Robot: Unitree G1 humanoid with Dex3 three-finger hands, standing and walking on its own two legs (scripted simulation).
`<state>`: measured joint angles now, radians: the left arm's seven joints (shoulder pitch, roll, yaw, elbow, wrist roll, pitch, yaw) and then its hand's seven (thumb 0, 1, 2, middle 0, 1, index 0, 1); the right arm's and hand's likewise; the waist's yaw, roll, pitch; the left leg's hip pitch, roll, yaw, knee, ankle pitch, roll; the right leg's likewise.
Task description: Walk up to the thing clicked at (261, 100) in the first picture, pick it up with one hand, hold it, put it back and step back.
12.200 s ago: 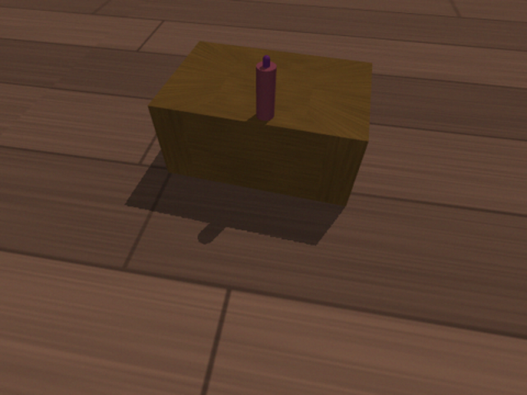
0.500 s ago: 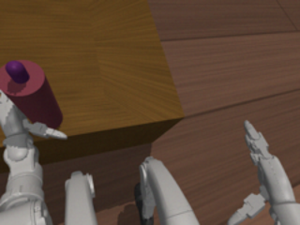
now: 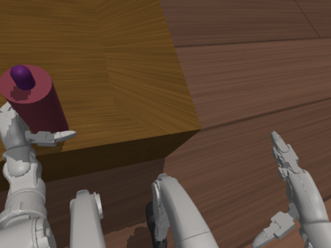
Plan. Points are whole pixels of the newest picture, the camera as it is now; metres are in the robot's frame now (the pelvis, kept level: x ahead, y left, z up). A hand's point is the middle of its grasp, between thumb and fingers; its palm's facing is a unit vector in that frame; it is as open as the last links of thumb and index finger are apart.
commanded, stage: close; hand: left
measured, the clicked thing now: (40, 107) +0.45 +0.19 -0.02
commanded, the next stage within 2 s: settle in 0.12 s
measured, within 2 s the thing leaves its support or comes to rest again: leaves its support in 0.62 s
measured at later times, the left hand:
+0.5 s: hand (45, 117) +0.44 +0.19 -0.06, palm faces +0.17 -0.99 -0.03, open 10.4 cm
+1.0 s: hand (39, 104) +0.45 +0.19 -0.01, palm faces +0.18 -0.98 -0.04, open 10.4 cm
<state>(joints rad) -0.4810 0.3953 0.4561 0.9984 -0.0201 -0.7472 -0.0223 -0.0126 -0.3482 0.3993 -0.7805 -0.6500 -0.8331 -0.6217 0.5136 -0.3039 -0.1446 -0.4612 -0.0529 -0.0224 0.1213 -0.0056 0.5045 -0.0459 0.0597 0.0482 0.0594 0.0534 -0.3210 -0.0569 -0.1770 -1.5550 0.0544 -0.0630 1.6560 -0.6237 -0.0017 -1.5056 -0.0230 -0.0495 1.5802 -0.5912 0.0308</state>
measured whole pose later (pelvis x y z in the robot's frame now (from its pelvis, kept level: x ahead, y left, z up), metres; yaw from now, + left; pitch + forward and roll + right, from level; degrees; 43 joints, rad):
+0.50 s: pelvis +0.00 +0.00 +0.00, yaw +0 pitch +29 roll -5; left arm -0.48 0.40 0.43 0.98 0.01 -0.67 0.02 0.00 -0.39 1.03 -0.69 -0.90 -0.72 -0.89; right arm 0.50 -0.30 -0.14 -0.44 -0.06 0.00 0.11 -0.01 0.53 -0.05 0.06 0.05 0.06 0.05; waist -0.32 -0.06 -0.18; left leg -1.54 0.05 -0.06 1.64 -0.62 -0.01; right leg -1.50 -0.02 -0.04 1.57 -0.59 0.03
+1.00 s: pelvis +0.02 +0.00 +0.04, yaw +0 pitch +28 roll -3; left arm -0.42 0.36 0.36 0.88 -0.05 -0.58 0.05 0.00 -0.39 1.03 -0.68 -0.93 -0.71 -0.92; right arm 0.45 -0.29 -0.09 -0.31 -0.05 0.04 0.06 -0.01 0.54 -0.05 0.06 0.05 0.06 0.05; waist -0.27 -0.04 -0.18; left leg -1.37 0.06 -0.03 1.51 -0.62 0.00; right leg -1.34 -0.02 -0.03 1.45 -0.59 0.03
